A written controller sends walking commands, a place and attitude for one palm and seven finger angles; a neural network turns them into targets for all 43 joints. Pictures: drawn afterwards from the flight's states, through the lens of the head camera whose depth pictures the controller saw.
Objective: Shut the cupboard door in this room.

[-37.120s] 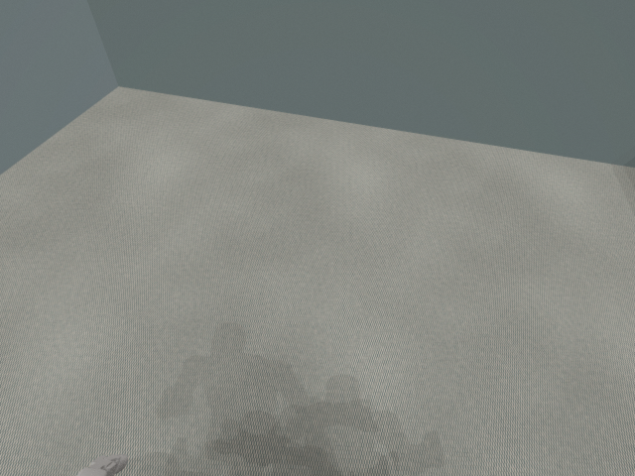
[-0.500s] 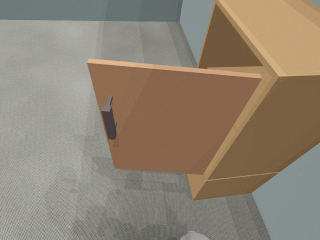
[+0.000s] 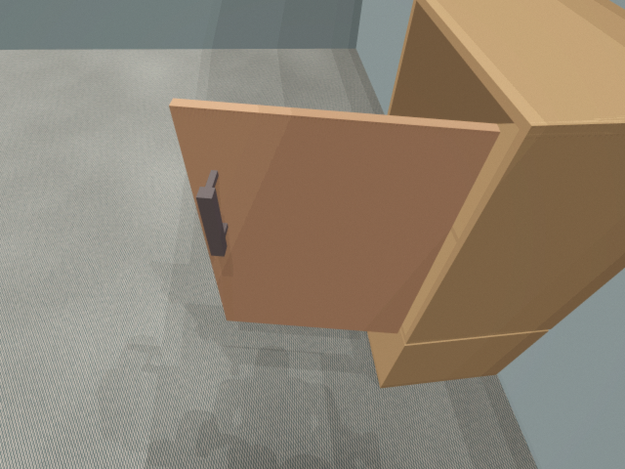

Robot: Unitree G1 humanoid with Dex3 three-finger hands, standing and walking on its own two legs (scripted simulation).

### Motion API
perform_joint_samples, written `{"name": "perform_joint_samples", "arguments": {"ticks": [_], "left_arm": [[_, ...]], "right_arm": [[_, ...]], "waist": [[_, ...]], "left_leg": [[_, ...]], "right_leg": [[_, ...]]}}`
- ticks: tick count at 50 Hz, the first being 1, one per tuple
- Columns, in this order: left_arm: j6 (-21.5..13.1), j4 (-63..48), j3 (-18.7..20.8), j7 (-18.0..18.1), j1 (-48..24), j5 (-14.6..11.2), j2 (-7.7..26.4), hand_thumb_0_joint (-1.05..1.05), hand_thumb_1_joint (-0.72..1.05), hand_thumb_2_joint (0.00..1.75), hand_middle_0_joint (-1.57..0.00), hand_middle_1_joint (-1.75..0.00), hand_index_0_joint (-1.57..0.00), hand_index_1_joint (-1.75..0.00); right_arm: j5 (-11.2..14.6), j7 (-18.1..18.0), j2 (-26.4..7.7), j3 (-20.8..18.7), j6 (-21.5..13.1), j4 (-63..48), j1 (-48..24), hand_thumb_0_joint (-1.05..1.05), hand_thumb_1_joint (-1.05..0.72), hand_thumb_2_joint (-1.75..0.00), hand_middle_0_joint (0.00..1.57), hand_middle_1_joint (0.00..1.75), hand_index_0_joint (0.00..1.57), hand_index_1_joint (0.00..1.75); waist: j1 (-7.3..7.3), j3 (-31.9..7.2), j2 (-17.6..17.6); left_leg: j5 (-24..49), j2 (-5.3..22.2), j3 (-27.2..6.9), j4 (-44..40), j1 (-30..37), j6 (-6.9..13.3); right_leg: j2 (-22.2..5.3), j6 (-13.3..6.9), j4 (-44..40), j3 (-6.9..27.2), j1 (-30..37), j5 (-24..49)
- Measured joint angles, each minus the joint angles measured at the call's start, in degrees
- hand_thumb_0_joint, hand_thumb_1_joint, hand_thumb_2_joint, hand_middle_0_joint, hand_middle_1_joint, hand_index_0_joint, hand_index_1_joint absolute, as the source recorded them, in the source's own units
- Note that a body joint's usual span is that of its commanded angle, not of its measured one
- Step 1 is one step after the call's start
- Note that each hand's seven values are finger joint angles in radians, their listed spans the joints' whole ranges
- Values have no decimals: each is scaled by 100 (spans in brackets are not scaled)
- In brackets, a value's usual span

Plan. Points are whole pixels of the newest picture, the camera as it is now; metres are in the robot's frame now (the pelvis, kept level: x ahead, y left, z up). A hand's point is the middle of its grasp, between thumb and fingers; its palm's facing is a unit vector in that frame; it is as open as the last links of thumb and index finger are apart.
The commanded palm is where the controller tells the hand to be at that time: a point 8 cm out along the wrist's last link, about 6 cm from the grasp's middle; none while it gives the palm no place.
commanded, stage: come to a stop and stand still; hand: left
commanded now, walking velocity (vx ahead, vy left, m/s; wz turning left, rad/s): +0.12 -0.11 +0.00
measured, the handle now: (216, 214) +0.46 +0.19 +0.03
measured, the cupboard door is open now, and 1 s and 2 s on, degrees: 80 80 80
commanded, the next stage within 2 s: look again from close up in 0.24 s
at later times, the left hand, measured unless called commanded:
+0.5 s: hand out of the picture +0.00 +0.16 -0.17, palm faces -0.03 -0.98 -0.21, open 7.3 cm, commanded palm none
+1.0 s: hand out of the picture +0.06 +0.18 -0.13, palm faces +0.14 -0.97 -0.20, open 7.3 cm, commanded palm +0.10 +0.21 -0.06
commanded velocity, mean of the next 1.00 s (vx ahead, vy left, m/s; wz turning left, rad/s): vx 0.02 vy -0.03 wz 0.00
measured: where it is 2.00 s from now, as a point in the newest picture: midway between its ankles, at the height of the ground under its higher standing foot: outside the picture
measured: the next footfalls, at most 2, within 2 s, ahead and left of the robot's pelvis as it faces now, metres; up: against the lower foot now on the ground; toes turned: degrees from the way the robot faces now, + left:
right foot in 0.36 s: +0.01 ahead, -0.11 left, +0.00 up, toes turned -2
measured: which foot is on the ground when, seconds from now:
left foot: down 0.00-1.00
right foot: down 0.00-0.02, up 0.04-0.34, down 0.36-1.00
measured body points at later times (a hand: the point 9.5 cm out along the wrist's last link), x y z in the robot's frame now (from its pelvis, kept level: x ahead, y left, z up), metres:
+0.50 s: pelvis -0.01 -0.01 +0.00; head +0.02 -0.02 +0.45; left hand +0.00 +0.21 -0.15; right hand -0.03 -0.22 -0.16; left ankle -0.01 +0.11 -0.73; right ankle -0.03 -0.11 -0.73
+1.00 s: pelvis -0.01 -0.01 +0.01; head +0.00 -0.01 +0.46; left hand +0.05 +0.23 -0.11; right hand +0.01 -0.24 -0.14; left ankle -0.02 +0.11 -0.73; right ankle -0.03 -0.11 -0.73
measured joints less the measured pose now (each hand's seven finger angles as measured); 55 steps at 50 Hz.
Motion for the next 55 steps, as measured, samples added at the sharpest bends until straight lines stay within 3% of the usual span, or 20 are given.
{"name": "perform_joint_samples", "arguments": {"ticks": [4,10,15,17,18,19,23,28,32,47,48,49,52,55], "left_arm": [[150,258,52,-13,186,-21,89,0,91,90,-20,-30,-20,-30],[64,391,62,-119,413,-1,28,0,91,90,-20,-30,-20,-30],[42,491,11,-122,429,-37,-93,0,91,90,-20,-30,-20,-30],[-11,515,-9,-100,387,-55,-136,0,92,90,-20,-30,-20,-30],[-108,521,-48,-46,385,-45,-133,1,92,90,-20,-30,-20,-30],[-207,538,-86,16,374,-41,-162,1,92,90,-20,-30,-20,-30],[-399,628,-240,57,359,-35,-352,1,92,90,-20,-30,-20,-30],[-299,763,-265,120,436,-72,-282,1,93,90,-20,-30,-20,-30],[-273,749,-291,94,443,-70,-250,1,94,90,-20,-30,-20,-30],[-314,775,-321,65,496,-84,-195,0,91,90,-20,-30,-20,-30],[93,-182,-67,4,760,-262,-216,1,91,90,-20,-30,-20,-30],[175,-1296,-42,51,1102,-468,-165,1,91,90,-21,-30,-20,-30],[-306,-3477,-165,365,1524,-899,-49,2,91,90,-21,-31,-21,-31],[-948,-4333,-54,330,1042,-1026,-124,1,91,90,-24,-34,-23,-34]], "right_arm": [[-104,-58,209,95,-69,84,260,0,-92,-90,20,30,20,30],[-113,-91,299,200,-106,289,696,0,-93,-90,20,30,20,30],[-131,-128,367,214,-154,366,790,0,-92,-90,20,30,20,30],[-109,-140,377,217,-155,416,807,0,-91,-90,20,30,20,30],[-62,-120,369,223,-162,442,807,0,-91,-90,20,30,20,30],[-32,-87,328,216,-132,453,749,0,-91,-90,20,30,20,30],[-26,-37,132,159,-103,388,522,0,-91,-90,20,30,20,30],[-20,-95,188,203,-184,470,531,1,-92,-90,20,30,20,30],[-17,-134,117,223,-166,521,490,2,-93,-90,20,30,20,30],[19,-99,98,313,-200,682,394,1,-92,-90,20,30,20,30],[32,-193,81,332,-315,493,438,1,-92,-90,20,30,20,30],[96,-332,50,370,-590,241,553,1,-93,-90,20,30,20,30],[256,-460,-146,322,-1361,-233,772,1,-92,-90,20,30,20,30],[246,-376,-386,173,-1699,-752,587,1,-92,-90,20,30,20,30]], "waist": [[-44,-156,-164],[-81,-313,-48],[-203,-180,55],[-238,-106,102],[-198,-85,96],[-161,-41,175],[-285,177,627],[-272,-60,358],[-202,-202,366],[-123,-114,298],[-103,-2,291],[-76,37,255],[-127,-197,294],[-334,-465,443]], "left_leg": [[207,-84,59,-185,199,209],[569,-89,-32,-792,384,268],[691,-76,10,-938,305,214],[645,-55,18,-810,202,159],[549,-46,62,-587,56,119],[371,39,93,-241,-155,86],[-80,202,-134,370,-431,102],[206,69,-74,44,-19,79],[223,43,-52,-96,119,97],[475,19,-16,-494,205,96],[414,54,-2,-342,150,98],[338,58,29,-229,84,109],[270,-39,-24,-34,-124,133],[207,-137,-167,379,-660,172]], "right_leg": [[96,-26,768,204,-75,-981],[237,-71,1869,170,-66,-1007],[211,-45,1074,62,363,-1313],[223,-38,233,53,703,-1012],[219,-23,-249,110,852,-501],[299,-54,-400,145,855,-504],[608,-224,-312,41,849,-611],[490,-224,-156,108,1052,-788],[467,-201,-265,131,1169,-755],[445,-179,-631,167,1236,-541],[477,-171,-547,178,1198,-548],[477,-172,-358,205,1080,-611],[376,-156,-45,147,863,-799],[268,-121,357,-8,398,-930]]}}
